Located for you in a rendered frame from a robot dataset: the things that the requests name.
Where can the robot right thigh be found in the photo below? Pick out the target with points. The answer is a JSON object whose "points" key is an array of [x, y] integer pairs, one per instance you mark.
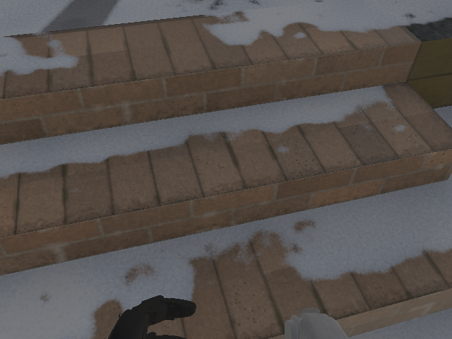
{"points": [[313, 326]]}

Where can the robot right shin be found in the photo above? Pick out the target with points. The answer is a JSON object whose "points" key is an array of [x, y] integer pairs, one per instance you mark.
{"points": [[309, 310]]}

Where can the robot left hand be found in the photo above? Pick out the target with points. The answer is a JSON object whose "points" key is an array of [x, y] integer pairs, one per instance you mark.
{"points": [[133, 324]]}

